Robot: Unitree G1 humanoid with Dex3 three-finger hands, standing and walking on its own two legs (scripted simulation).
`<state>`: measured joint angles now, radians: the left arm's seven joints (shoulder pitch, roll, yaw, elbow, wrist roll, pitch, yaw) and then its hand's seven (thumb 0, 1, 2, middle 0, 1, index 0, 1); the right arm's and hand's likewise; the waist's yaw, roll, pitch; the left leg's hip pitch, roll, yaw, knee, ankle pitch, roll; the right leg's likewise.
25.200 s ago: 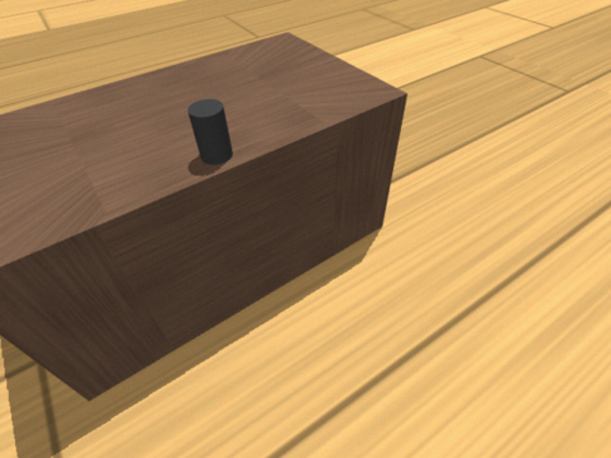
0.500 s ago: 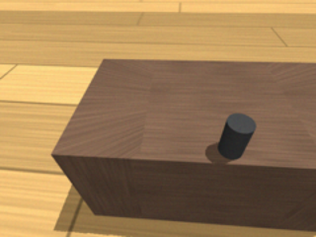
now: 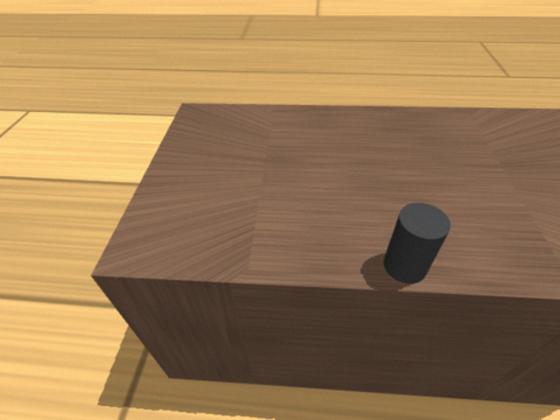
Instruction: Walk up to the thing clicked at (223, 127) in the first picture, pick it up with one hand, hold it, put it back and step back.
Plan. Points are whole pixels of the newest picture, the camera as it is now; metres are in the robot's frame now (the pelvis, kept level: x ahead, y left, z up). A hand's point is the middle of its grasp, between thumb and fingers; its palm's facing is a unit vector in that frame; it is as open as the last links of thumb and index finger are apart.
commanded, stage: home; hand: right
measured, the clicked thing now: (414, 244) +0.46 -0.23 -0.06
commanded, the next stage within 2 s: stand in 0.96 s
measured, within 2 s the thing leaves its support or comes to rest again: neither
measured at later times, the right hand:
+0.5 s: hand out of the picture +0.09 -0.25 -0.15, palm faces -0.04 +0.93 -0.36, open 17.6 cm
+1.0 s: hand out of the picture +0.08 -0.25 -0.15, palm faces -0.03 +0.94 -0.35, open 17.6 cm
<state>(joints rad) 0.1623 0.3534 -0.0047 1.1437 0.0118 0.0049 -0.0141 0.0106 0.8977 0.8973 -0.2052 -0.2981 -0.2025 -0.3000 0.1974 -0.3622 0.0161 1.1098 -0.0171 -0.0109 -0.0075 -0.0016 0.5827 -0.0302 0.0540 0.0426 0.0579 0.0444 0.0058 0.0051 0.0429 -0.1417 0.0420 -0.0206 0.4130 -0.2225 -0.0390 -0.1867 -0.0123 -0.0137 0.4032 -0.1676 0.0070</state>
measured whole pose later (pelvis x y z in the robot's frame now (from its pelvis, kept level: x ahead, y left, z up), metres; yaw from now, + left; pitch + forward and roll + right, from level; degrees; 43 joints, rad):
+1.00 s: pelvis +0.02 +0.01 +0.00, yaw +0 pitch -3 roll +0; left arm 0.11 0.34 0.00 1.16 0.01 0.00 -0.01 0.01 0.90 0.90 -0.21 -0.30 -0.20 -0.30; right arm 0.13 -0.35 0.00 1.14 -0.01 0.00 -0.01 0.00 0.57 -0.04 0.06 0.05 0.06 0.05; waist 0.00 0.00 0.05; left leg -0.07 0.03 -0.02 0.33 -0.20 -0.03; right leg -0.12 -0.03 -0.01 0.33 -0.16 0.02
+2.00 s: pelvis +0.03 +0.01 +0.01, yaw +0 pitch -2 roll +0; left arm 0.11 0.35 0.00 1.13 0.01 0.00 -0.01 0.01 0.90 0.90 -0.21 -0.30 -0.20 -0.30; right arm 0.12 -0.35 0.00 1.13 -0.01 0.00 0.00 0.01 -0.90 -0.90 0.20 0.30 0.21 0.30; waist 0.00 0.01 0.05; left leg -0.07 0.03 -0.02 0.32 -0.21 -0.03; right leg -0.12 -0.02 -0.01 0.32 -0.16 0.02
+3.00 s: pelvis +0.03 +0.01 +0.01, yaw +0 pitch -2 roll +0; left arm 0.11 0.34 0.00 1.12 0.01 0.00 0.00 0.01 0.90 0.90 -0.21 -0.30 -0.20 -0.30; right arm 0.12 -0.35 -0.01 1.12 -0.01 0.00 0.00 0.01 -0.90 -0.90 0.20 0.30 0.21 0.30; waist 0.00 0.01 0.05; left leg -0.06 0.03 -0.01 0.31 -0.22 -0.03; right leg -0.11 -0.03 -0.01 0.32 -0.17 0.02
